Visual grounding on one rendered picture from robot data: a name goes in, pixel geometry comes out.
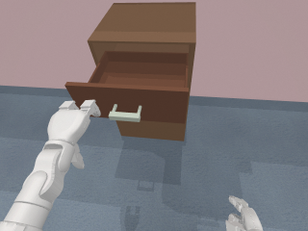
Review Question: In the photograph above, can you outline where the robot right hand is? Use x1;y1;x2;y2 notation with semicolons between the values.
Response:
225;195;264;231

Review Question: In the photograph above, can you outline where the robot left hand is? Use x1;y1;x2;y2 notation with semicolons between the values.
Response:
47;99;101;169

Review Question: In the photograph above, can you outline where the drawer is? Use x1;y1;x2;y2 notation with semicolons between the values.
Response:
65;51;189;124

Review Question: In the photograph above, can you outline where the left robot forearm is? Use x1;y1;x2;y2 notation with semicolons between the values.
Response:
0;140;75;231

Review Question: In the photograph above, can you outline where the handle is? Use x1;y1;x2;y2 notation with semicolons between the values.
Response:
108;104;142;122

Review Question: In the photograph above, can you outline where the cabinet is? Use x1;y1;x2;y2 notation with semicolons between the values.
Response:
87;2;196;141

